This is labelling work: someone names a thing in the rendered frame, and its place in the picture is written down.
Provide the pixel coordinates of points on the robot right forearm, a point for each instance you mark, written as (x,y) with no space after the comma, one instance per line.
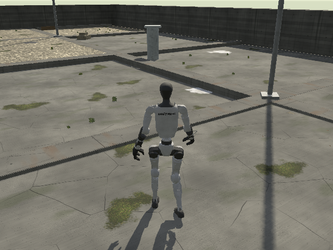
(190,133)

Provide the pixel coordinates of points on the robot left forearm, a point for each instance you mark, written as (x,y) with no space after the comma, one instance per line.
(140,139)

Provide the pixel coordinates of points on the robot right upper arm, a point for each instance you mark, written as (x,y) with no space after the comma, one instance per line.
(185,117)

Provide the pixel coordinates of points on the right robot foot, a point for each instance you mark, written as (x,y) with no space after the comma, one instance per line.
(179,213)

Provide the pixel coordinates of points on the robot torso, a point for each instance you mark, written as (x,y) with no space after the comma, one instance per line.
(166,125)

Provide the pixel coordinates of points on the left robot hand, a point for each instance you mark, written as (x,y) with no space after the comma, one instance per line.
(135,153)

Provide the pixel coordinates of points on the right robot hand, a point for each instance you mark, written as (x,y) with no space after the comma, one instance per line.
(191,141)

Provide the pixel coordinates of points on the robot left upper arm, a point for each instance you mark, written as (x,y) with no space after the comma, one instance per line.
(147,119)

